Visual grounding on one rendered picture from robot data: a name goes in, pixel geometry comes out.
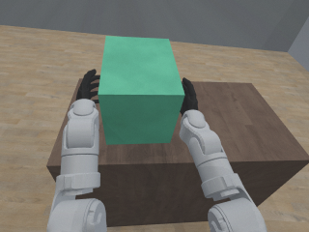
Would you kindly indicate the left robot forearm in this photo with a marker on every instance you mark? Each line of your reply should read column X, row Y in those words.
column 79, row 155

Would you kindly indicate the robot left upper arm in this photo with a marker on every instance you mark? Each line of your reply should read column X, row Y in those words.
column 78, row 215

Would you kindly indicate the robot right hand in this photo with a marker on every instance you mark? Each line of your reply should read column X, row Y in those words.
column 189, row 101

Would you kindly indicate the pedestal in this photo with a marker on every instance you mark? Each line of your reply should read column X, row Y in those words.
column 158, row 183

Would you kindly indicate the right robot forearm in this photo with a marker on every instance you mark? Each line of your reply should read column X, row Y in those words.
column 218, row 178

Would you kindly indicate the carton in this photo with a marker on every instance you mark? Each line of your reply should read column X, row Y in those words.
column 140, row 92

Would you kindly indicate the robot left hand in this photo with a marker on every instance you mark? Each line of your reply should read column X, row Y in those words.
column 84, row 91

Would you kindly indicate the robot right upper arm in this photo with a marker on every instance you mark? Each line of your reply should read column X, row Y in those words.
column 238, row 215

